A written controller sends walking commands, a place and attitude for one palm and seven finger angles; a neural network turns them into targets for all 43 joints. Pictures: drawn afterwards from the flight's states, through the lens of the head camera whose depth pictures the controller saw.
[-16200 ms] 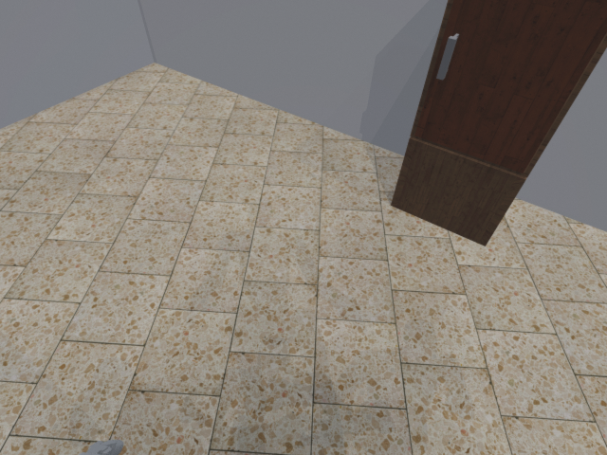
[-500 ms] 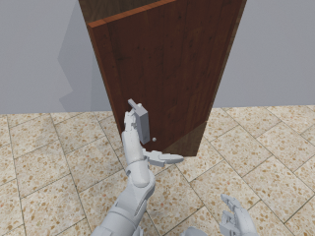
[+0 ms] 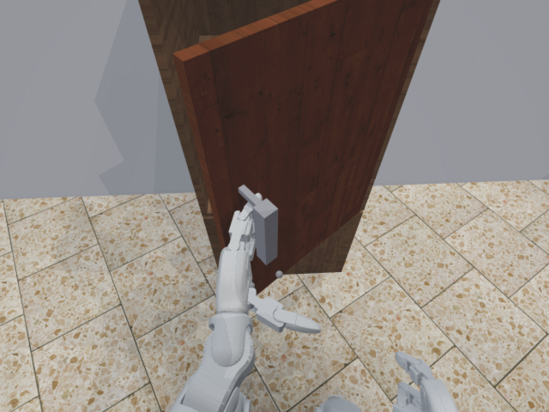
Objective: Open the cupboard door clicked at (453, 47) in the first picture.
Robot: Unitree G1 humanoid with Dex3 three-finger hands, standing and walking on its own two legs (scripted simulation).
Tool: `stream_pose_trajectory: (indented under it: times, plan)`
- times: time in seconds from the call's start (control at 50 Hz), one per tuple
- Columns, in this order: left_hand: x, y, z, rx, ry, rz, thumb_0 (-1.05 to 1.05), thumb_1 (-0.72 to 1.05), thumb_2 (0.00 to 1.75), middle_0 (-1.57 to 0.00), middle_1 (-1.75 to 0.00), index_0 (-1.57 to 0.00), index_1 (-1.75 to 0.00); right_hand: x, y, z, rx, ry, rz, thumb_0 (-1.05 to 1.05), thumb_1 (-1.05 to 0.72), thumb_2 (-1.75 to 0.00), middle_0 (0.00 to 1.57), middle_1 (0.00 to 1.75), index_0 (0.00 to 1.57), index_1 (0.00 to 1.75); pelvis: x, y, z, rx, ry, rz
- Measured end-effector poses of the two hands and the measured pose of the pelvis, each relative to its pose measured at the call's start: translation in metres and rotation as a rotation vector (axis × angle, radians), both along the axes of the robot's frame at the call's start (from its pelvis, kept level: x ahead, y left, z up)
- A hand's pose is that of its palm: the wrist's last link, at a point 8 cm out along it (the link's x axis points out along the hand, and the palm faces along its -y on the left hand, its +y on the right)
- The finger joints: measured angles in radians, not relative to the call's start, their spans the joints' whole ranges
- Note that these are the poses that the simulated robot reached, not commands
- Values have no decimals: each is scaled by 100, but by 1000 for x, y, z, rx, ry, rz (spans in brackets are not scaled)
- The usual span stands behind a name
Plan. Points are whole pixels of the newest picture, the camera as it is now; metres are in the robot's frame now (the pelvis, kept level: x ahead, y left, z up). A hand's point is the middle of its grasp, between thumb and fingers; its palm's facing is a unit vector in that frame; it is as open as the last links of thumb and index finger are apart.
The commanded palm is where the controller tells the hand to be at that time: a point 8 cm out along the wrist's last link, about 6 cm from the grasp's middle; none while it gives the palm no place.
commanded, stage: slide the hand sideways off the handle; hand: left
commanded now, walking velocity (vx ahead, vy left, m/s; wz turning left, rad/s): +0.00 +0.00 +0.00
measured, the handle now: (257, 225) +0.37 +0.05 +0.06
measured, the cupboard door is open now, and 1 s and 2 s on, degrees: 38 38 38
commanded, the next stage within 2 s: draw the hand back to the body in 0.72 s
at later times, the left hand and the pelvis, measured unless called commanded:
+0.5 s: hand (237, 310) +0.24 +0.06 +0.06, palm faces +0.06 -1.00 +0.00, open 16.3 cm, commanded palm +0.21 +0.12 +0.06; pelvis +0.03 -0.01 +0.00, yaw +1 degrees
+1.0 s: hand (192, 326) +0.21 +0.11 +0.08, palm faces +0.06 -1.00 -0.05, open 16.3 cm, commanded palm +0.18 +0.16 +0.09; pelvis +0.01 -0.02 -0.01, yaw +1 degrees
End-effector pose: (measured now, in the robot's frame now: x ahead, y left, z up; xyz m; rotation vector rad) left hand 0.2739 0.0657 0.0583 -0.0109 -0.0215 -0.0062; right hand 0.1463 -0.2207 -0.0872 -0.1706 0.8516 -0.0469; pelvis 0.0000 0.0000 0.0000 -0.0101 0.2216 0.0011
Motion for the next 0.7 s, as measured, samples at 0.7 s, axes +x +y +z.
stream_pose_trajectory:
  times: [0.7]
  plan:
    - [-73, 70, 3, 20, 54, 78, -1, -50, 30, -15, -30, -15, -30, 55, -12, 5, -16, -115, 45, 1, -90, -90, 20, 30, 20, 30, 24, -20, -8, 5, 27, 21]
